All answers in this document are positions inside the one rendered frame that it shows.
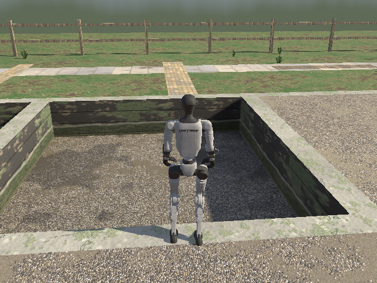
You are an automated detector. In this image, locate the right robot upper arm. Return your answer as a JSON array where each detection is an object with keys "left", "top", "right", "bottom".
[{"left": 201, "top": 120, "right": 214, "bottom": 152}]

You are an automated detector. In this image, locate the left robot forearm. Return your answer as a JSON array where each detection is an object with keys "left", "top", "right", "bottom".
[{"left": 163, "top": 144, "right": 170, "bottom": 160}]

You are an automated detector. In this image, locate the robot right hand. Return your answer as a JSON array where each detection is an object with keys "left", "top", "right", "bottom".
[{"left": 201, "top": 158, "right": 215, "bottom": 169}]

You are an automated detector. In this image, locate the robot left shin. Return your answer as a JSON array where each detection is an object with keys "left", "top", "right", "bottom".
[{"left": 170, "top": 195, "right": 178, "bottom": 235}]

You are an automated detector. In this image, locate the left robot upper arm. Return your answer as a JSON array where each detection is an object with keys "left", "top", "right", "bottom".
[{"left": 164, "top": 120, "right": 176, "bottom": 152}]

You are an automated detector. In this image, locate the right robot thigh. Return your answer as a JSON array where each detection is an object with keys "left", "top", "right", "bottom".
[{"left": 194, "top": 164, "right": 209, "bottom": 206}]

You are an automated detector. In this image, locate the right robot forearm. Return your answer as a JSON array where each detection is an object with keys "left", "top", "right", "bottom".
[{"left": 207, "top": 144, "right": 215, "bottom": 161}]

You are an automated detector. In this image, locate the robot left hand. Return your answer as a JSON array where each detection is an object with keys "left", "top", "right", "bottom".
[{"left": 163, "top": 157, "right": 177, "bottom": 167}]

